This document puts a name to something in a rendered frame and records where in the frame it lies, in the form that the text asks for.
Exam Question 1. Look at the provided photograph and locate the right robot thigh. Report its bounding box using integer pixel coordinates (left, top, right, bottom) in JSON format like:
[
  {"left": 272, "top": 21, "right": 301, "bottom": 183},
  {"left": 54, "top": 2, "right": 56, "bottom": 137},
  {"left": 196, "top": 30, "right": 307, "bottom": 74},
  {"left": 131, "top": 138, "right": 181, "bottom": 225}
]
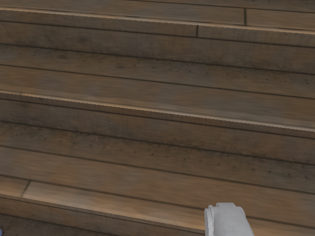
[{"left": 204, "top": 203, "right": 255, "bottom": 236}]

